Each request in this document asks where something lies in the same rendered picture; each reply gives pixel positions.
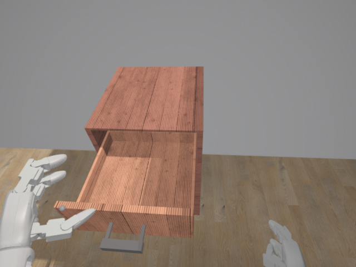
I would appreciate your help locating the cabinet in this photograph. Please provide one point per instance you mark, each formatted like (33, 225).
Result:
(153, 99)

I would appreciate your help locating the left robot forearm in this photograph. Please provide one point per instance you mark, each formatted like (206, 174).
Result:
(17, 256)

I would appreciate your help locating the handle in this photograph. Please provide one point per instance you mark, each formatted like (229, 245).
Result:
(126, 246)

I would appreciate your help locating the drawer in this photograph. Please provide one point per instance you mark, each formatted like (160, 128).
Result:
(137, 178)

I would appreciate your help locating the right robot hand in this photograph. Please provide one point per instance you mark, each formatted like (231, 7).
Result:
(289, 252)

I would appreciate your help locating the left robot hand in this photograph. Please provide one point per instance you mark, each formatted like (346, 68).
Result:
(20, 209)

